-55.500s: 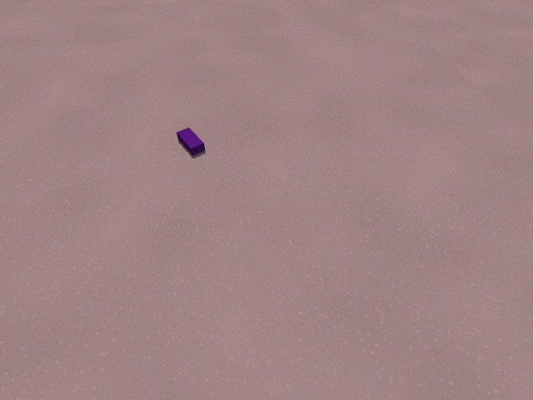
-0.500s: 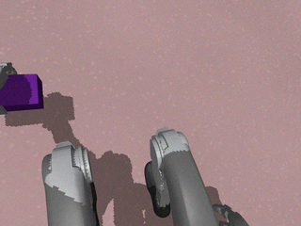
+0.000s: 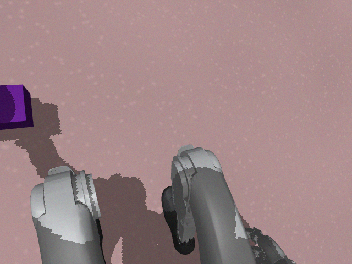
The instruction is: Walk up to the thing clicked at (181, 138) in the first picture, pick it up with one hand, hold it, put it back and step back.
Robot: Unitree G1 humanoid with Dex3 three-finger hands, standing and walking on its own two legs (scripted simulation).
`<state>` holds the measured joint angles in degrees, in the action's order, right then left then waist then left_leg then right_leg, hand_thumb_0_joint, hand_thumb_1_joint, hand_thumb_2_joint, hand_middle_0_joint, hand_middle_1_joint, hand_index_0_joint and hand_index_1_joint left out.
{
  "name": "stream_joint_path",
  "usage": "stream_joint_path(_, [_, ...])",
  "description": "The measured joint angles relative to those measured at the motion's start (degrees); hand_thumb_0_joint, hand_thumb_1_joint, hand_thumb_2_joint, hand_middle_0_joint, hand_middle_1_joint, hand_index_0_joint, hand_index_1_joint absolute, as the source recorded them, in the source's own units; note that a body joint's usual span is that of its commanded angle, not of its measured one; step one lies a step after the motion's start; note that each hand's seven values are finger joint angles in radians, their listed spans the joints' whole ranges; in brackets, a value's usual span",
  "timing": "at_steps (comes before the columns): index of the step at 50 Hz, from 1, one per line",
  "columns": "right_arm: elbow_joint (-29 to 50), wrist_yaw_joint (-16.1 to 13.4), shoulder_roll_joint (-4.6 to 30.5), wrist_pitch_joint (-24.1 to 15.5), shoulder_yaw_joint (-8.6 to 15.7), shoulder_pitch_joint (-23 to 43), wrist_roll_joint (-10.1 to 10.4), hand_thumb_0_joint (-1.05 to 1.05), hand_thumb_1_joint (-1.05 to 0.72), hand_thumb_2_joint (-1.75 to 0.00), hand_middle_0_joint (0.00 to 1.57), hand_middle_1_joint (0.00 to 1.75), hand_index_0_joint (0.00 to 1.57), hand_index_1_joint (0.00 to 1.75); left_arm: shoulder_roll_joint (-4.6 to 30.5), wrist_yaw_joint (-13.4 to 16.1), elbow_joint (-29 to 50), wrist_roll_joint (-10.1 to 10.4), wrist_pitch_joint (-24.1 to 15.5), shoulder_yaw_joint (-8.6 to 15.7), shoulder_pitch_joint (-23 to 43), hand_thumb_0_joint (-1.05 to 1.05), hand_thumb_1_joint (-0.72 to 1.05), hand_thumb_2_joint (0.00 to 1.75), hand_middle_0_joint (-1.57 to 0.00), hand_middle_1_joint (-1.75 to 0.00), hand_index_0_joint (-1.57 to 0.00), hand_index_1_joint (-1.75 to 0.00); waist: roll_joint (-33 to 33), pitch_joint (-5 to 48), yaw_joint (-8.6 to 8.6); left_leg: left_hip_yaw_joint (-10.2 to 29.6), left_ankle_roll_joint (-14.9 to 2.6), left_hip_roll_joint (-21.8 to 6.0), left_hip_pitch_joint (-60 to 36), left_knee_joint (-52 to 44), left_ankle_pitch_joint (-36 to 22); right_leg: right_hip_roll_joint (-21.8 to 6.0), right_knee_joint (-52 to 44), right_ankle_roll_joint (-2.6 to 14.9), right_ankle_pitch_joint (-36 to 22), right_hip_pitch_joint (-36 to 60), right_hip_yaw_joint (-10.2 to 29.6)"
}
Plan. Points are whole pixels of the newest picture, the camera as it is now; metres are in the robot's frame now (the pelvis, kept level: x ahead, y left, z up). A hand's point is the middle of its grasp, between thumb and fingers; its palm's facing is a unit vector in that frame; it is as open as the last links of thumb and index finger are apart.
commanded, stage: rest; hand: left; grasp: from above
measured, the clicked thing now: out of the picture +0.45 +0.36 -0.23
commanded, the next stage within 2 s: open in 0.96 s
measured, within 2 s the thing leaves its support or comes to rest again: rests again in 0.64 s
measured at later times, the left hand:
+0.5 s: hand out of the picture +0.44 +0.35 -0.23, palm faces -0.46 -0.11 -0.88, open 11.0 cm
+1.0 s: hand out of the picture +0.44 +0.34 -0.25, palm faces -0.46 -0.10 -0.88, open 11.0 cm
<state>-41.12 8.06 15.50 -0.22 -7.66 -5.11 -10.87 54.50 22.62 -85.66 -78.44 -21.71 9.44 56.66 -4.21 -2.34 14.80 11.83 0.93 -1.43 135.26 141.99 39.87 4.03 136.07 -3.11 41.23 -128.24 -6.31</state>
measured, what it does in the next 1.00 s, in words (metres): stands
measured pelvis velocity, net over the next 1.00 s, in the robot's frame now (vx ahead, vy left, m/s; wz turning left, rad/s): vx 0.00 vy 0.00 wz -0.07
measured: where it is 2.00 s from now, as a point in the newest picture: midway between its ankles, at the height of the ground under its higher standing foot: (139, 243)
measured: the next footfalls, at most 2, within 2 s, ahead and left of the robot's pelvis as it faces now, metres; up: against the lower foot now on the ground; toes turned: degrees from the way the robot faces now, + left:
none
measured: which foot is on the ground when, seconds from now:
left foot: down 0.00-1.00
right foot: down 0.00-1.00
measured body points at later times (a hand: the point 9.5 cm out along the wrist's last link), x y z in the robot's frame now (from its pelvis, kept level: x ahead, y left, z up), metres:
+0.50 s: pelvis +0.00 +0.00 -0.01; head +0.27 +0.12 +0.33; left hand +0.46 +0.35 -0.18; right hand +0.07 -0.27 -0.09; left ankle +0.07 +0.13 -0.28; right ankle +0.10 -0.12 -0.28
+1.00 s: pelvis +0.00 +0.00 -0.02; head +0.27 +0.13 +0.32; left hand +0.46 +0.35 -0.20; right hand +0.06 -0.26 -0.08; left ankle +0.07 +0.13 -0.28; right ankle +0.10 -0.12 -0.28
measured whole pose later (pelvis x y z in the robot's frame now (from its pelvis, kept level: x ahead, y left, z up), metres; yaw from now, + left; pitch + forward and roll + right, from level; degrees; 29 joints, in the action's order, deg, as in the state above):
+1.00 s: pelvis +0.00 +0.00 -0.02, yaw -4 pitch +28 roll -14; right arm -38.7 9.3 17.2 -6.0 -16.2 -3.6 -14.6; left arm 61.2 30.8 -94.4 -78.1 -19.4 7.8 57.5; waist -8.4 -7.5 18.9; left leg 16.0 1.0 -1.8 135.4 146.9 41.1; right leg 5.7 137.8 -3.8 40.4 -127.6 -9.3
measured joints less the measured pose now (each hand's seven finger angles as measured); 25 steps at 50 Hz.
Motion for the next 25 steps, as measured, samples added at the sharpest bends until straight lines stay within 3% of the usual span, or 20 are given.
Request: stream_joint_path(25, [1.48,0.5,1.28,-2.52,-4.38,1.06,-2.46,0.0,-0.9,-0.89,0.21,0.3,0.2,0.3,4.17,4.71,-3.61,-0.3,0.82,1.38,-0.56,0.01,-0.07,0.54,-0.54,-0.61,-0.58,-0.57,-2.57,-3.92,2.45,2.86,0.6,-0.14,0.58,3.55,1.13,1.0,1.83,-0.26,-0.19,-0.41,-2.07])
